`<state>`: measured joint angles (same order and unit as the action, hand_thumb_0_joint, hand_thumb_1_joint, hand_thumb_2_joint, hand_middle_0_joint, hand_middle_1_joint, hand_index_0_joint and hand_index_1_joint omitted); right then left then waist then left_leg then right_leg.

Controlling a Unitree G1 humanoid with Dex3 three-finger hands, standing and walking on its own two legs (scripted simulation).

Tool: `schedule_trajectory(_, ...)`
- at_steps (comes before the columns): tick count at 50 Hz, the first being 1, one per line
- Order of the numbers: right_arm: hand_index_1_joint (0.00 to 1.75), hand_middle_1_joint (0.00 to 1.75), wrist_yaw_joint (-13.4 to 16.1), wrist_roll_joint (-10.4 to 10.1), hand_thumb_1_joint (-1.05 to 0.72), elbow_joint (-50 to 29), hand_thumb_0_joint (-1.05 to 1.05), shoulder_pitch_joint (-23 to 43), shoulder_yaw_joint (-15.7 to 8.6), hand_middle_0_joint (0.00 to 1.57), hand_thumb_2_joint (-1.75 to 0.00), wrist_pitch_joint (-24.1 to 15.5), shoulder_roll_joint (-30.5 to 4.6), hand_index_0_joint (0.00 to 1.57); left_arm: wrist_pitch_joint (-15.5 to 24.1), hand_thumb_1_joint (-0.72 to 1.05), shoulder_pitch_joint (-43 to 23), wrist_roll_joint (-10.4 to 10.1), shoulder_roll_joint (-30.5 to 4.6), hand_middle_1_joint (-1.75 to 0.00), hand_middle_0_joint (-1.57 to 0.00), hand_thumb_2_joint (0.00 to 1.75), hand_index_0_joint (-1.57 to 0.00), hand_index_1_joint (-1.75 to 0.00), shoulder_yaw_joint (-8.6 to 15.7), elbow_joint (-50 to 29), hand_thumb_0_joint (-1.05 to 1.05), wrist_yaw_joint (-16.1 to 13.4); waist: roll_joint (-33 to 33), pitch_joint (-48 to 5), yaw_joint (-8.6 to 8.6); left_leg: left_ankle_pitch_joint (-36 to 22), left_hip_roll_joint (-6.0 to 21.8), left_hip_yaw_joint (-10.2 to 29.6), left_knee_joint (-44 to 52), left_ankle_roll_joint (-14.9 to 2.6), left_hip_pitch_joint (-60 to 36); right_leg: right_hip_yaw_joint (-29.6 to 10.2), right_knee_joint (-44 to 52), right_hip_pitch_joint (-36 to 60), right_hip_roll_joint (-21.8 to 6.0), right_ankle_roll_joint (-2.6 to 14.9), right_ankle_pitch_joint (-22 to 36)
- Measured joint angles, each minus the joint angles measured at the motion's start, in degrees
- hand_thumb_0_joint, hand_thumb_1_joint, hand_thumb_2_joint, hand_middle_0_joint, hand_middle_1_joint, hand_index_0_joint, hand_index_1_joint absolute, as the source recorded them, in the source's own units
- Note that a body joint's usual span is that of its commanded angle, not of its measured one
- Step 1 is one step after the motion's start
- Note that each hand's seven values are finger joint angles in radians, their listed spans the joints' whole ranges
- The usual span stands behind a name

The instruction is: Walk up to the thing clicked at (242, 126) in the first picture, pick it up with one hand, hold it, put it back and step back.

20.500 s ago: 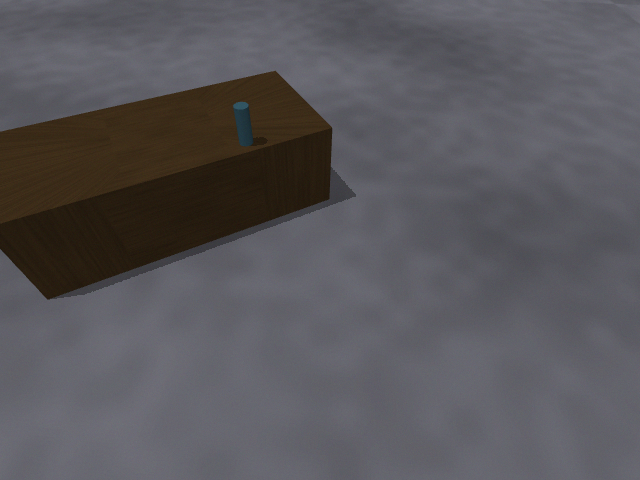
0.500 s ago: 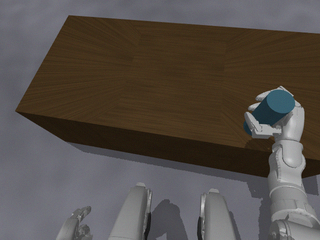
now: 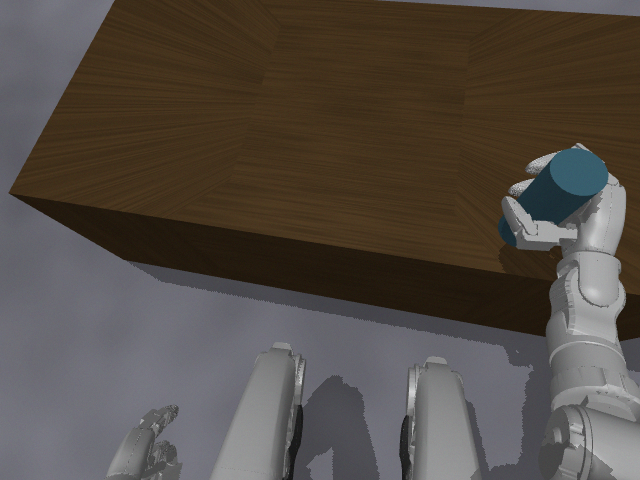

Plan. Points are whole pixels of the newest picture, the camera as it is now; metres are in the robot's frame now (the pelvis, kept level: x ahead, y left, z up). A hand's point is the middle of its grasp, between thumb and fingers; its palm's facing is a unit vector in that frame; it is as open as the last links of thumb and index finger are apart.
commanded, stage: lower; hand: right
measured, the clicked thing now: (543, 204) +0.45 -0.21 +0.00
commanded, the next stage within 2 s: loosen in 0.76 s
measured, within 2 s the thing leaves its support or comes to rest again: rests again in 0.62 s
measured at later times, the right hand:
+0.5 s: hand (516, 221) +0.46 -0.21 -0.07, palm faces +0.14 +0.99 -0.03, open 7.6 cm
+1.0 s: hand (514, 223) +0.46 -0.21 -0.08, palm faces +0.15 +0.99 -0.03, open 7.6 cm
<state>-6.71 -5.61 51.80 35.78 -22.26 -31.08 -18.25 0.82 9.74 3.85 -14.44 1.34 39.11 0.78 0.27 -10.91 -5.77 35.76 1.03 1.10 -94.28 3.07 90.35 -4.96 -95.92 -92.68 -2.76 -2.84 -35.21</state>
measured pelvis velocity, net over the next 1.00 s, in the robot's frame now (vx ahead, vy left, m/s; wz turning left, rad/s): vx -0.02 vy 0.00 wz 0.01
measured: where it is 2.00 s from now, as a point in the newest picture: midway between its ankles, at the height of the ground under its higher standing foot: (347, 473)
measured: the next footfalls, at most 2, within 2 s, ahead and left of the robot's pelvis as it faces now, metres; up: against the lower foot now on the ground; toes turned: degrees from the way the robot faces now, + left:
none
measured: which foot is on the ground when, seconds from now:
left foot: down 0.00-1.00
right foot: down 0.00-1.00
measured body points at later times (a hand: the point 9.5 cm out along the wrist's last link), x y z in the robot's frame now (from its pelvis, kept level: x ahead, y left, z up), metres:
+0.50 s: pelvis -0.01 +0.00 -0.07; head +0.19 -0.03 +0.34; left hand +0.11 +0.27 -0.20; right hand +0.45 -0.26 -0.07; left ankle +0.06 +0.15 -0.52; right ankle +0.06 -0.14 -0.52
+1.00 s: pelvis -0.02 +0.00 -0.10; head +0.18 -0.02 +0.31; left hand +0.10 +0.28 -0.23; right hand +0.45 -0.26 -0.08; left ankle +0.06 +0.15 -0.52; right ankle +0.06 -0.14 -0.52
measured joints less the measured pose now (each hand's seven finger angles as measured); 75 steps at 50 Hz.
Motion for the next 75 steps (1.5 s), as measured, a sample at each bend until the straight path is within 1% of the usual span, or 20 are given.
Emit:
schedule_trajectory(3,1.2,1.18,-0.8,0.26,0.16,0.31,-0.02,0.1,-0.2,0.81,-1.19,-0.71,-0.68,0.86,-0.08,0.91,-0.18,0.36,-0.04,-0.29,-0.2,0.89,-0.2,-0.29,-0.03,-0.11,0.01,0.22,-0.07,-0.15,-0.19,0.68,-0.07,0.0,-2.25,0.07,2.41,-0.25,-2.28,-2.47,0.06,-0.08,-0.66)
schedule_trajectory(9,1.2,1.18,-2.07,0.22,0.16,-0.99,-0.02,0.17,-0.84,0.81,-1.19,-0.96,-0.79,0.86,-0.13,0.9,-1.31,0.61,-0.07,-0.29,-0.2,0.89,-0.2,-0.29,-0.47,-0.46,0.01,0.61,-0.07,0.33,-0.36,1.97,-0.11,0.03,-6.8,0.2,6.72,-0.74,-6.85,-6.91,0.33,-0.3,-1.83)
schedule_trajectory(16,1.2,1.18,-1.38,0.3,0.16,-3.9,-0.02,-0.04,-0.38,0.8,-1.19,0.44,0.03,0.86,-0.33,0.9,-2.56,0.82,0.14,-0.29,-0.2,0.9,-0.2,-0.29,-0.16,-0.32,0.01,0.62,0.08,0.53,0.39,2.96,-0.39,0.28,-10.78,0.45,9.97,-0.98,-10.89,-10.13,0.35,-0.36,-2.9)
schedule_trajectory(21,1.21,1.18,-0.8,0.24,0.16,-4.56,-0.02,1.0,-0.3,0.8,-1.19,1.13,-0.44,0.85,-0.69,0.9,-3.02,0.53,0.03,-0.29,-0.2,0.9,-0.2,-0.29,0.12,-0.24,0.0,0.31,0.15,0.75,0.63,3.07,-0.42,0.49,-12.29,0.56,11.58,-0.96,-12.3,-11.69,0.47,-0.32,-2.96)
schedule_trajectory(29,1.21,1.19,-1.24,0.56,0.16,-3.77,-0.02,2.78,-0.57,0.8,-1.19,2.46,-1.57,0.85,-1.15,0.91,-2.24,0.2,-0.69,-0.29,-0.2,0.89,-0.2,-0.29,0.43,-0.53,0.0,0.25,0.06,0.58,0.4,3.43,-0.29,0.58,-14.49,0.4,13.92,-1.14,-14.35,-14.1,0.83,-0.5,-3.09)
schedule_trajectory(33,1.21,1.19,-1.61,0.13,0.16,-3.23,-0.02,3.2,-0.76,0.8,-1.19,2.81,-1.58,0.85,-1.24,0.91,-1.83,0.13,-1.21,-0.29,-0.2,0.89,-0.2,-0.29,0.52,-0.58,0.0,0.34,0.15,0.73,0.41,3.62,-0.34,0.59,-15.69,0.5,15.08,-1.3,-15.53,-15.28,0.91,-0.55,-3.24)
schedule_trajectory(35,1.22,1.2,-1.79,0.16,0.16,-4.25,-0.02,3.07,-1.13,0.8,-1.2,2.92,-1.49,0.85,-1.34,0.91,-1.73,0.05,-1.36,-0.29,-0.2,0.89,-0.2,-0.29,0.63,-0.67,0.0,0.33,0.22,0.9,0.42,3.67,-0.38,0.55,-16.21,0.52,15.59,-1.42,-16.07,-15.81,0.94,-0.61,-3.28)
schedule_trajectory(41,1.22,1.2,-1.85,0.15,0.16,-4.67,-0.02,3.73,-1.52,0.8,-1.2,2.99,-1.86,0.85,-1.65,0.91,-1.68,-0.04,-1.44,-0.29,-0.2,0.88,-0.2,-0.29,0.71,-0.57,0.0,0.22,0.13,1.01,0.63,3.8,-0.5,0.64,-17.59,0.44,16.78,-1.51,-17.27,-16.84,0.96,-0.81,-3.39)
schedule_trajectory(43,1.21,1.2,-1.97,-0.19,0.16,-4.09,-0.02,4.12,-1.42,0.8,-1.2,2.95,-2.01,0.85,-1.72,0.91,-1.68,-0.09,-1.41,-0.29,-0.2,0.88,-0.2,-0.29,0.66,-0.49,0.0,0.17,0.1,0.95,0.79,3.79,-0.55,0.66,-17.91,0.43,17.05,-1.54,-17.53,-17.05,0.95,-0.82,-3.37)
schedule_trajectory(46,1.21,1.19,-2.16,0.11,0.17,-4.0,-0.02,4.41,-1.94,0.81,-1.21,3.61,-2.34,0.85,-1.84,0.91,-1.86,-0.14,-1.35,-0.29,-0.2,0.88,-0.2,-0.28,0.48,-0.54,0.0,0.19,0.13,0.83,0.74,3.67,-0.69,0.61,-18.4,0.37,17.5,-1.68,-17.99,-17.42,0.89,-0.94,-3.31)
schedule_trajectory(49,1.18,1.17,-2.04,0.02,0.17,-3.54,-0.03,4.95,-1.95,0.82,-1.19,4.09,-2.71,0.87,-1.86,0.92,-1.92,-0.25,-1.32,-0.29,-0.21,0.87,-0.21,-0.28,0.57,-0.7,0.0,0.16,0.18,0.96,0.65,3.56,-0.68,0.57,-18.81,0.25,17.78,-1.77,-18.32,-17.67,0.97,-1.03,-3.14)
schedule_trajectory(53,1.11,1.09,-1.98,0.14,0.16,-3.77,-0.03,5.21,-2.35,0.86,-1.1,4.75,-3.04,0.91,-1.98,0.94,-1.93,-0.38,-1.27,-0.3,-0.21,0.86,-0.21,-0.28,0.55,-0.79,0.0,0.08,0.1,1.04,0.6,3.21,-0.81,0.48,-18.95,0.13,18.23,-1.9,-18.44,-18.04,0.9,-1.09,-2.85)
schedule_trajectory(57,1.01,1.0,-2.02,0.2,0.17,-3.92,-0.02,5.29,-2.43,0.91,-0.94,5.25,-3.35,0.96,-1.93,0.95,-1.69,-0.47,-1.44,-0.3,-0.21,0.85,-0.22,-0.28,0.55,-0.72,0.0,-0.07,0.17,1.09,0.5,3.06,-0.83,0.4,-19.0,0.0,18.41,-2.0,-18.44,-18.19,0.92,-1.22,-2.68)
schedule_trajectory(60,0.95,0.93,-2.08,-0.14,0.18,-3.94,-0.02,5.61,-2.5,0.96,-0.81,5.33,-3.57,0.99,-1.86,0.95,-1.43,-0.47,-1.59,-0.3,-0.21,0.85,-0.22,-0.28,0.64,-0.58,0.0,-0.18,0.22,1.07,0.5,3.01,-0.88,0.35,-19.05,-0.03,18.53,-2.05,-18.49,-18.28,0.88,-1.23,-2.67)
schedule_trajectory(64,0.85,0.85,-2.3,-0.35,0.21,-4.2,-0.01,6.17,-2.75,0.98,-0.66,5.3,-3.93,0.99,-1.92,0.94,-1.06,-0.52,-1.72,-0.3,-0.2,0.86,-0.21,-0.28,0.71,-0.41,0.0,-0.26,0.22,0.89,0.49,2.99,-1.02,0.28,-19.06,-0.01,18.56,-2.14,-18.58,-18.28,0.75,-1.21,-2.76)
schedule_trajectory(69,0.72,0.72,-2.68,-0.32,0.25,-3.89,0.0,5.96,-2.85,0.92,-0.5,5.8,-4.36,0.93,-2.06,0.93,-0.7,-0.66,-1.72,-0.3,-0.2,0.87,-0.21,-0.28,0.71,-0.58,0.0,-0.2,0.36,0.64,0.39,2.93,-1.12,0.23,-18.71,0.01,18.36,-2.15,-18.35,-18.09,0.61,-1.12,-2.82)
schedule_trajectory(75,0.56,0.57,-2.88,-0.59,0.3,-4.27,0.0,5.32,-2.95,0.78,-0.35,6.24,-3.94,0.78,-1.93,0.92,-0.54,-0.8,-1.71,-0.3,-0.2,0.87,-0.21,-0.29,0.73,-0.88,0.0,-0.05,0.29,0.71,0.35,2.82,-1.09,0.25,-18.52,0.0,18.11,-2.12,-18.2,-17.88,0.64,-1.16,-2.7)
